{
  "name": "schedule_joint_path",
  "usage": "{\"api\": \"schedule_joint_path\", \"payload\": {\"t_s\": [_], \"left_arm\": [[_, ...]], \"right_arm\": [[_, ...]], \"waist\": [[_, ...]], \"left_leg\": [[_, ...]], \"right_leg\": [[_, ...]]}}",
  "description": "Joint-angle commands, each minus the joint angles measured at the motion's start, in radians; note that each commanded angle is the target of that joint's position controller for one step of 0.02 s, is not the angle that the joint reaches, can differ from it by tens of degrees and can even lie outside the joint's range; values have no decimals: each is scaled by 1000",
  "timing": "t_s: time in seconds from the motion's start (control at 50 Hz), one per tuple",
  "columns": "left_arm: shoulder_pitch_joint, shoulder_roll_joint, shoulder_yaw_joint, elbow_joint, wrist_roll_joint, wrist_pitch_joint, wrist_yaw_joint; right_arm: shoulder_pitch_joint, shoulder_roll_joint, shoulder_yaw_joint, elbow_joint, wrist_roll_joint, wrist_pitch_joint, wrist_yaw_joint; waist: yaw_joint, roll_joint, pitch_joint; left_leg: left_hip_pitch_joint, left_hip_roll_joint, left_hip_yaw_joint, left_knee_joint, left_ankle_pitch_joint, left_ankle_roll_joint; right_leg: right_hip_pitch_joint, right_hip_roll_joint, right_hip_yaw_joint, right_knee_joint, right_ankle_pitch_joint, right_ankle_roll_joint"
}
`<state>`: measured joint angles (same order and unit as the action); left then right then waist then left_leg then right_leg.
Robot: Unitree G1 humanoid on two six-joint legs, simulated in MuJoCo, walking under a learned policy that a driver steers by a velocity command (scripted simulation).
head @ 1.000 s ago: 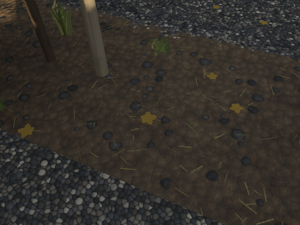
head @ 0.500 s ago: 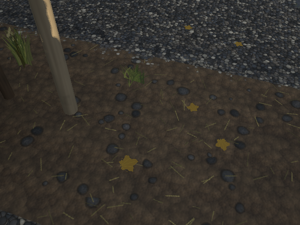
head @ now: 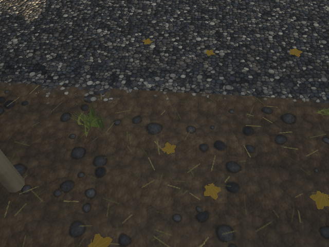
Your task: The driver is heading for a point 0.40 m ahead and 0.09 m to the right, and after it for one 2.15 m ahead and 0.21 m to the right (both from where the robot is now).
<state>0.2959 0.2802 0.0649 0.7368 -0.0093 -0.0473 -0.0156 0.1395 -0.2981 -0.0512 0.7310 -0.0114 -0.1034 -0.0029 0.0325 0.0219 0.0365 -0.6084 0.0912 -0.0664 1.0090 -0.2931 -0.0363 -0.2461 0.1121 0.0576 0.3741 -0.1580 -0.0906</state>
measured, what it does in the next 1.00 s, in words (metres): walks ahead, turning right: left foot, then right foot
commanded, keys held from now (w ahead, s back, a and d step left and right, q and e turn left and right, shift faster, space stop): w+e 0.34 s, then e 0.52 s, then q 0.14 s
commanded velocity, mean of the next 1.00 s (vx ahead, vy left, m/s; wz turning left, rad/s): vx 0.28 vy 0.00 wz -0.54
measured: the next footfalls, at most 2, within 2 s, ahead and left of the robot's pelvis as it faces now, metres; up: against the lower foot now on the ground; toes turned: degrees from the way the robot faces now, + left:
left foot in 0.26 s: +0.33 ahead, +0.14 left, +0.00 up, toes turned -13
right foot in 0.72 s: +0.43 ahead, -0.15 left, +0.00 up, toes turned -26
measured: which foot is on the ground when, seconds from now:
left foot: up 0.00-0.24, down 0.26-0.72, up 0.74-1.00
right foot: down 0.00-0.26, up 0.28-0.70, down 0.72-1.00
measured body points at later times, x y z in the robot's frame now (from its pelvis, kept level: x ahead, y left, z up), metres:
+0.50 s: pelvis +0.26 +0.05 +0.00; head +0.30 +0.04 +0.45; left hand +0.49 +0.27 -0.10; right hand +0.27 -0.25 -0.11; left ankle +0.29 +0.15 -0.74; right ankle +0.27 -0.11 -0.67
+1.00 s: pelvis +0.37 -0.02 -0.01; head +0.40 -0.06 +0.44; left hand +0.66 +0.12 -0.09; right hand +0.36 -0.34 -0.12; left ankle +0.49 +0.10 -0.71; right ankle +0.39 -0.13 -0.74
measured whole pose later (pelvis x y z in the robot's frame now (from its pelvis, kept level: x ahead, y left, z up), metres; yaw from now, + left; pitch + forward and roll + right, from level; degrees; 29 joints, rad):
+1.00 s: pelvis +0.37 -0.02 -0.01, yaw -32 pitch +2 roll +0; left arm 0.15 0.29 0.06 0.60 0.02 0.02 0.01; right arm 0.11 -0.30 -0.05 0.77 0.00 0.01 -0.02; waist 0.01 0.03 0.05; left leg -0.50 0.05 -0.05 0.85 -0.35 -0.07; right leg -0.39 0.08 0.07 0.47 -0.12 -0.05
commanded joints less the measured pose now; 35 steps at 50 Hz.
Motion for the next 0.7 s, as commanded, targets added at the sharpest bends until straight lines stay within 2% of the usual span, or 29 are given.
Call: {"api": "schedule_joint_path", "payload": {"t_s": [0.02, 0.08, 0.14, 0.18, 0.22, 0.24, 0.26, 0.28, 0.3, 0.32, 0.34, 0.36, 0.38, 0.42, 0.46, 0.5, 0.56, 0.6, 0.64, 0.68, 0.7], "left_arm": [[-35, 176, 48, -81, -7, -17, 21], [11, 178, 50, -67, -13, -8, 29], [60, 173, 50, -49, -21, 0, 31], [67, 168, 50, -47, -19, 6, 35], [46, 159, 50, -55, -15, 12, 36], [39, 128, 39, -64, -11, 11, 34], [36, 70, 17, -83, 2, 7, 30], [171, 18, -1, -113, -26, -2, 30], [170, 118, 14, -90, -34, -4, 34], [68, 175, 31, -97, -28, 2, 33], [14, 169, 33, -108, -17, 7, 34], [-36, 156, 37, -122, -4, 10, 33], [-22, 141, 40, -132, -10, 16, 29], [0, 105, 37, -134, -13, 32, 27], [-32, 76, 28, -157, -10, 44, 28], [-54, 61, 20, -165, -5, 49, 19], [-118, 60, 19, -179, -5, 47, -2], [-161, 71, 25, -198, -4, 49, -18], [-178, 95, 37, -218, -2, 53, -29], [-122, 123, 55, -214, 2, 57, -31], [-32, 154, 74, -189, 4, 55, -23]], "right_arm": [[-24, -58, -14, -67, -8, 3, -3], [-131, -43, -5, -92, 3, -5, 7], [-188, -70, -13, -115, 18, -14, 18], [-182, -96, -24, -118, 20, -22, 24], [-104, -115, -38, -101, 20, -31, 23], [-14, -139, -52, -82, 12, -35, 17], [131, -191, -67, -69, -5, -37, 7], [223, -268, -87, -34, -13, -22, 9], [212, -183, -70, -42, 13, -16, 15], [172, -122, -53, -53, 15, -10, 11], [124, -104, -44, -58, 5, -3, 9], [82, -76, -34, -54, -1, 2, 8], [57, -72, -30, -50, -11, 1, 5], [39, -70, -32, -36, -4, -4, 6], [25, -110, -46, -20, 2, 1, 1], [16, -137, -55, -9, 8, 16, -9], [5, -148, -55, 6, 16, 37, -20], [17, -161, -59, 19, 27, 45, -20], [19, -182, -66, 25, 42, 53, -19], [2, -194, -72, 22, 58, 59, -21], [11, -172, -67, 24, 58, 62, -21]], "waist": [[-24, -62, -52], [22, -91, -43], [39, -105, -38], [26, -120, -41], [-23, -147, -58], [-69, -139, -114], [-131, -45, -242], [-79, 283, -366], [-96, 225, -312], [-122, 127, -187], [-108, 63, -118], [-95, 36, -43], [-58, 86, -30], [-32, 102, -33], [-26, 91, -40], [-31, 83, -71], [-51, 77, -83], [-63, 74, -78], [-57, 78, -75], [-17, 74, -98], [25, 36, -140]], "left_leg": [[11, -14, 15, -184, 178, -30], [98, -66, 21, -387, 363, -31], [125, -87, -6, -478, 365, -20], [146, -91, -23, -520, 298, 1], [253, -95, -7, -564, 239, 36], [404, -70, -11, -583, 236, 68], [650, 90, -156, -564, 187, 131], [962, 309, -600, -641, -30, 294], [938, 333, -714, -695, -255, 292], [825, 288, -562, -710, -240, 246], [712, 246, -432, -722, -112, 219], [605, 197, -317, -743, 74, 204], [538, 186, -241, -746, 252, 205], [482, 162, -106, -743, 557, 218], [479, 171, -27, -751, 703, 235], [490, 168, 44, -754, 726, 235], [487, 146, 142, -747, 682, 208], [517, 154, 164, -721, 646, 194], [553, 175, 165, -664, 650, 181], [566, 165, 186, -530, 736, 153], [529, 120, 218, -377, 718, 120]], "right_leg": [[-13, -230, 212, -155, 246, -182], [-44, -194, 196, -138, 141, -137], [16, -221, 271, -88, 66, -121], [79, -243, 335, -29, 46, -107], [92, -235, 366, 47, 76, -83], [62, -190, 338, 147, 113, -53], [-52, -129, 256, 409, 5, -16], [-399, 3, 118, 726, -407, 51], [-533, -79, 132, 872, -420, 66], [-567, -113, 119, 915, -327, 74], [-541, -145, 87, 907, -256, 82], [-514, -164, 83, 861, -215, 87], [-461, -183, 79, 841, -197, 95], [-408, -187, 40, 784, -217, 117], [-422, -190, 11, 690, -174, 135], [-385, -196, -11, 578, -58, 137], [-292, -179, -51, 408, 103, 117], [-264, -169, -64, 327, 117, 98], [-242, -156, -77, 270, 54, 71], [-150, -114, -112, 175, 31, 31], [-12, -74, -125, 91, 115, -1]]}}
Over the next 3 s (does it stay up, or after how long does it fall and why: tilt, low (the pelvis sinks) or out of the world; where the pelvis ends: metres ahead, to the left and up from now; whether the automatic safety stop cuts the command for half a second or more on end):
stays up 0.62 0.01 0.00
